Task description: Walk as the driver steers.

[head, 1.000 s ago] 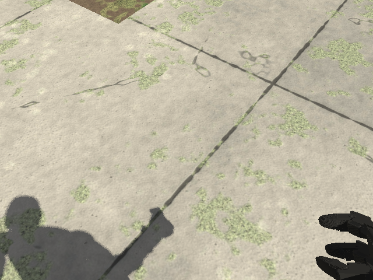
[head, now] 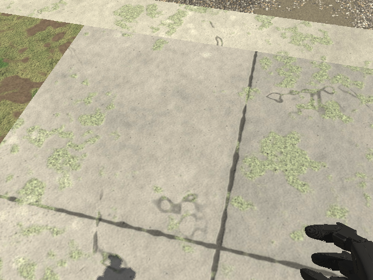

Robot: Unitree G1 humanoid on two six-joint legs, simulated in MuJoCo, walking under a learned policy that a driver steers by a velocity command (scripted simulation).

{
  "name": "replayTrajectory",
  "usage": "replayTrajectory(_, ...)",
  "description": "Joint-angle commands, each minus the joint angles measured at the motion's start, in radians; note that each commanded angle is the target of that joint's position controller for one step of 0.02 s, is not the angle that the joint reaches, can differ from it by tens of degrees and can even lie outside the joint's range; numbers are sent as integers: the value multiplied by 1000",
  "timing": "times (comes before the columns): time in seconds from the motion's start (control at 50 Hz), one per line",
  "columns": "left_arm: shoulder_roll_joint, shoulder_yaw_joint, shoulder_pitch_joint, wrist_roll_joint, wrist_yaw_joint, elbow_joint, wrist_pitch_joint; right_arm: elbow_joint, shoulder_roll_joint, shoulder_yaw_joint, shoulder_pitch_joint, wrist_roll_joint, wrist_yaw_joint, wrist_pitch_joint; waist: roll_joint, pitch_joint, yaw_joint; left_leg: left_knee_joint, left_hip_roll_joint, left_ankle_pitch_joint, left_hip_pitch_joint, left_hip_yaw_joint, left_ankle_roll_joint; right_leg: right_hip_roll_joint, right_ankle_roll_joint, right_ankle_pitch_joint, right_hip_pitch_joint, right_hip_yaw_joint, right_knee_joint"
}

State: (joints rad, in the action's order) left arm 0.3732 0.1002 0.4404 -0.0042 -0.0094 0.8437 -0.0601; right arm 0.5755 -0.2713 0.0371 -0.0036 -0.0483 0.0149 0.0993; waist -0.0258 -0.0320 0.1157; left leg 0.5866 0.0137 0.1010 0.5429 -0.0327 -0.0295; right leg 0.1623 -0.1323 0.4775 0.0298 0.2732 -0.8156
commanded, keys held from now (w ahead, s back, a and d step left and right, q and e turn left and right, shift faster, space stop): w+e+shift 0.82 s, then w+shift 0.10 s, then shift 0.08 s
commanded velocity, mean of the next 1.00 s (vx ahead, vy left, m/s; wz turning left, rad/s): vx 0.99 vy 0.00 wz -0.93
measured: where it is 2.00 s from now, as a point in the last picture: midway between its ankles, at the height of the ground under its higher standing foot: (337, 144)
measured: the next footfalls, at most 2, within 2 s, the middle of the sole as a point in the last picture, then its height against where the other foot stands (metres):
right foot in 0.42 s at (246, 258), level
left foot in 0.82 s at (263, 156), level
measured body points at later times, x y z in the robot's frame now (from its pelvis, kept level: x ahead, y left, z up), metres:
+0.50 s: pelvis +0.44 -0.06 -0.01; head +0.47 -0.06 +0.43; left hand +0.71 +0.10 -0.12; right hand +0.34 -0.31 -0.13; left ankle +0.29 +0.16 -0.56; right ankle +0.49 -0.10 -0.71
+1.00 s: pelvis +0.84 -0.25 +0.03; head +0.86 -0.26 +0.47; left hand +1.18 -0.21 -0.06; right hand +0.64 -0.46 -0.08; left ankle +0.94 -0.15 -0.71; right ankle +0.74 -0.28 -0.62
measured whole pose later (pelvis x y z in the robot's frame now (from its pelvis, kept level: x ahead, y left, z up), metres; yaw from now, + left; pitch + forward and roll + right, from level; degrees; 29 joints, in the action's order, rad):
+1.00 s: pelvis +0.84 -0.25 +0.03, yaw -54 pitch +1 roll +2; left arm 0.38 0.06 0.16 0.04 -0.04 0.70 -0.03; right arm 0.77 -0.31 -0.05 0.35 -0.04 0.00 0.08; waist -0.05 -0.02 -0.04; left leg 0.47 0.02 0.27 0.22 0.06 -0.03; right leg 0.05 -0.09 0.33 0.55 0.06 -1.23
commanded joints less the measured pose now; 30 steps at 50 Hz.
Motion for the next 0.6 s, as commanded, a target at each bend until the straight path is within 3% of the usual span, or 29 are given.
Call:
replayTrajectory(0.02,39,-35,-59,1,8,-141,-9,24,-248,-123,343,-19,17,-15,272,346,-189,-336,434,825,-885,-831,187,-110,10,-85,757,-137,-633)
replayTrajectory(0.04,70,-25,-146,22,-1,-146,2,27,-164,-102,296,-8,14,-18,148,217,-197,-315,382,665,-754,-617,171,-149,18,-170,759,-168,-582)
replayTrajectory(0.06,65,-24,-187,30,-14,-148,12,54,-128,-94,301,-12,9,-19,52,137,-189,-319,343,450,-645,-467,161,-180,27,-197,735,-181,-548)
replayTrajectory(0.08,41,-28,-228,43,-31,-168,23,90,-121,-91,335,-9,12,-14,57,88,-179,-330,308,327,-578,-351,149,-209,31,-197,729,-179,-524)
replayTrajectory(0.1,11,-37,-233,46,-44,-183,38,124,-106,-88,361,-1,8,-5,96,51,-160,-347,290,248,-527,-267,135,-231,38,-197,727,-184,-513)
replayTrajectory(0.14,-29,-53,-284,43,-58,-225,60,171,-76,-83,388,24,-8,14,111,16,-134,-380,281,103,-500,-142,113,-262,40,-212,774,-195,-503)
replayTrajectory(0.22,-27,-71,-401,37,-76,-305,68,193,-98,-87,339,22,-17,37,109,-47,-89,-454,228,-136,-406,121,83,-264,46,-410,755,-251,-340)
replayTrajectory(0.28,-28,-83,-512,36,-96,-330,65,226,-133,-94,386,20,-13,38,57,-116,-112,-495,183,-314,-418,268,55,-223,10,-498,657,-379,-79)
replayTrajectory(0.3,-34,-87,-534,34,-99,-330,62,236,-149,-97,412,19,-10,36,52,-120,-119,-473,177,-496,-447,303,40,-192,-10,-498,605,-426,-13)
replayTrajectory(0.34,-15,-80,-499,34,-92,-308,56,241,-199,-108,459,22,2,21,94,-59,-94,-338,192,-975,-561,325,24,-109,-44,-447,500,-490,37)
replayTrajectory(0.36,5,-71,-430,34,-84,-288,54,237,-231,-116,460,21,12,6,125,-8,-46,-218,216,-1130,-594,321,20,-79,-61,-395,418,-491,52)
replayTrajectory(0.38,37,-55,-292,34,-74,-249,50,228,-259,-124,434,18,19,-13,141,66,32,-28,241,-1213,-578,309,27,-51,-83,-342,265,-475,53)
replayTrajectory(0.4,81,-28,-83,32,-58,-186,44,204,-273,-129,385,14,19,-28,146,153,124,234,260,-1179,-482,283,46,-36,-120,-302,31,-421,88)
replayTrajectory(0.42,122,5,51,26,-30,-124,43,192,-251,-129,365,6,7,-37,65,197,155,583,190,-657,-273,278,42,-57,-149,-262,-216,-323,166)
replayTrajectory(0.44,213,30,-30,5,-8,-130,57,142,-105,-95,359,-11,-10,-31,-180,130,32,977,8,363,50,259,17,-244,-193,-374,-288,-3,169)
replayTrajectory(0.46,283,44,-42,38,-8,-182,73,20,-144,-94,362,21,-9,-11,-178,346,2,1143,-43,403,323,32,-6,-393,-388,-213,-531,467,380)
replayTrajectory(0.48,235,44,-28,31,3,-183,74,7,-172,-87,265,13,-10,15,4,272,24,1052,21,313,379,-51,1,-413,-346,-104,-444,532,524)
replayTrajectory(0.5,186,33,-57,27,11,-159,64,11,-167,-82,251,16,-10,26,73,109,-31,929,57,265,354,-51,4,-389,-310,-136,-260,469,570)
replayTrajectory(0.52,155,24,-86,25,17,-145,48,19,-155,-77,235,2,-7,19,126,38,-84,843,85,279,281,-50,-7,-341,-283,-232,-100,387,576)
replayTrajectory(0.56,109,1,-136,21,23,-150,17,38,-147,-74,288,-27,-7,-25,138,-8,-164,720,119,332,146,-55,-39,-274,-265,-358,130,255,583)
replayTrajectory(0.6,101,-4,-141,14,14,-146,-7,0,-119,-66,214,-26,-13,-51,114,-49,-171,538,137,325,82,-28,-60,-219,-251,-355,292,182,623)
Keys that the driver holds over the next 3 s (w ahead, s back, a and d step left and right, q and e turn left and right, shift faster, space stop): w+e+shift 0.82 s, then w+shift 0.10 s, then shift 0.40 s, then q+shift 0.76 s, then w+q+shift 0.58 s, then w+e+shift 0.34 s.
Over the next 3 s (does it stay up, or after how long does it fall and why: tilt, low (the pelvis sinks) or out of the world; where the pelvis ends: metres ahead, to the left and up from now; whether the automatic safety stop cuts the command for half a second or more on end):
stays up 1.54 -0.36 0.01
